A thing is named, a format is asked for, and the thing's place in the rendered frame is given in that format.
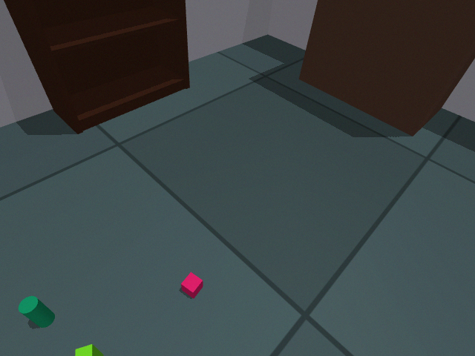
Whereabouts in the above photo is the bookshelf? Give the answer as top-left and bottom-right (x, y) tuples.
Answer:
(4, 0), (190, 134)

